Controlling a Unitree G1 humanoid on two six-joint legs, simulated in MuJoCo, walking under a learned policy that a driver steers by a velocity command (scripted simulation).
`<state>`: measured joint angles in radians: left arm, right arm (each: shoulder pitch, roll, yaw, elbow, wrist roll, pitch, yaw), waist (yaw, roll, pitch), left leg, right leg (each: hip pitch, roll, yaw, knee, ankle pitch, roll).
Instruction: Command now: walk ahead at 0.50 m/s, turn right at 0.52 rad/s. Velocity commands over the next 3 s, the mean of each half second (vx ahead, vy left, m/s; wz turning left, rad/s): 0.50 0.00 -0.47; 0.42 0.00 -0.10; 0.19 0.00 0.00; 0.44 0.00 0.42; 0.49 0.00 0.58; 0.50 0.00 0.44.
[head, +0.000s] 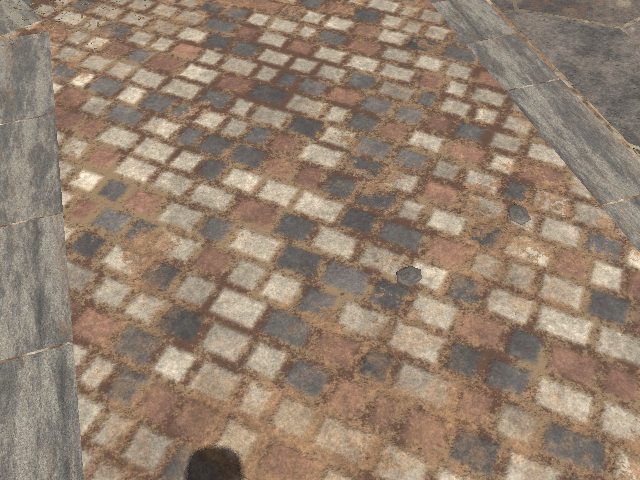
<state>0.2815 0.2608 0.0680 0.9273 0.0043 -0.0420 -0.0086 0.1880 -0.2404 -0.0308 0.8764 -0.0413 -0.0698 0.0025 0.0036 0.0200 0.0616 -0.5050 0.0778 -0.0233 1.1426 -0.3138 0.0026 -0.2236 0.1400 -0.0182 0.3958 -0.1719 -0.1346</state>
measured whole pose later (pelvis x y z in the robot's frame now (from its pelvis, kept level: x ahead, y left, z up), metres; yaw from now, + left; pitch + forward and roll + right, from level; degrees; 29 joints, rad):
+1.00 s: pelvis +0.49 -0.06 +0.00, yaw -15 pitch +0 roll +1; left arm 0.17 0.21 0.02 0.86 0.01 -0.07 0.00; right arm 0.31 -0.24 -0.04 0.94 -0.02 -0.03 -0.01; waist -0.03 0.03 0.07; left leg -0.38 0.00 0.00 1.05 -0.42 0.02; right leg -0.27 0.03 -0.08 0.42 -0.15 -0.08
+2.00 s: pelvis +0.80 -0.07 -0.02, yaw +1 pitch +0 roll +0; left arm 0.34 0.20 0.04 0.98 0.01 -0.08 0.00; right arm 0.11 -0.24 -0.07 0.89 -0.02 -0.02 0.02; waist 0.03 -0.01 0.08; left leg -0.39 -0.10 0.10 0.59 -0.20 0.14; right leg -0.27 -0.07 -0.05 1.23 -0.38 -0.02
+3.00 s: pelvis +1.32 +0.04 -0.01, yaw +32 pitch +2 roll -1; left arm 0.45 0.23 0.03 0.95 0.01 -0.06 0.00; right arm 0.01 -0.23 -0.02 0.72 -0.06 -0.04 0.05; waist 0.07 0.00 0.05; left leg -0.44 -0.02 0.07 0.54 -0.14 0.12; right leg 0.02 -0.07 -0.21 0.49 -0.43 0.01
